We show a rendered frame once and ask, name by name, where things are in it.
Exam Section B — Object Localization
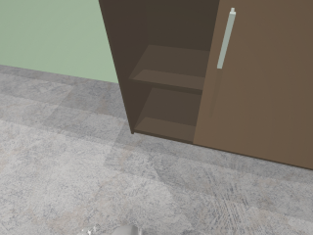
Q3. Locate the left robot thigh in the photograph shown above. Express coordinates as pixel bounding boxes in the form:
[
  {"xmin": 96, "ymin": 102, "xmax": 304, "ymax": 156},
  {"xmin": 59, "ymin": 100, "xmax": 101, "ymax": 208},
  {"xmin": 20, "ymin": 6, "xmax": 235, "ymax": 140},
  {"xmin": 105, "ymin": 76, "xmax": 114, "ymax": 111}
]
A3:
[{"xmin": 112, "ymin": 224, "xmax": 143, "ymax": 235}]

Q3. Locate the handle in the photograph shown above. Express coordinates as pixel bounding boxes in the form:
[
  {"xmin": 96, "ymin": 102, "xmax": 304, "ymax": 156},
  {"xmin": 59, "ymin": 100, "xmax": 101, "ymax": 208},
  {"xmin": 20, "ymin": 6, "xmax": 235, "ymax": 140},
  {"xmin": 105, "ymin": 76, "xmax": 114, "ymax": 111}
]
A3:
[{"xmin": 217, "ymin": 8, "xmax": 236, "ymax": 69}]

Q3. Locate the wardrobe door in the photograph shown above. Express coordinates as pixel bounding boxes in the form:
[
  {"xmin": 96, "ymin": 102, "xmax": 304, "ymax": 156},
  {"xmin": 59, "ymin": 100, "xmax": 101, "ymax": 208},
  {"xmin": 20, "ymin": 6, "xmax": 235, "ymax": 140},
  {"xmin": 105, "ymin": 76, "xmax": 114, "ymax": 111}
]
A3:
[{"xmin": 193, "ymin": 0, "xmax": 313, "ymax": 169}]

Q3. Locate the left robot hand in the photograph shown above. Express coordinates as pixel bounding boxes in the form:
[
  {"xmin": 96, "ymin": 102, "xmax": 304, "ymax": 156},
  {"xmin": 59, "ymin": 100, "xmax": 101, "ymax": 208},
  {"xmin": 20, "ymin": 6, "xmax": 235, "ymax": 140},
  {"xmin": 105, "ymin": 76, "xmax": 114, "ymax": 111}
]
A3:
[{"xmin": 77, "ymin": 223, "xmax": 100, "ymax": 235}]

